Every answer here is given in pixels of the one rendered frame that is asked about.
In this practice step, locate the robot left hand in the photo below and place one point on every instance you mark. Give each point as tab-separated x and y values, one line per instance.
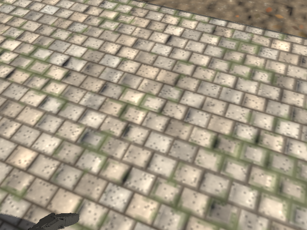
56	221

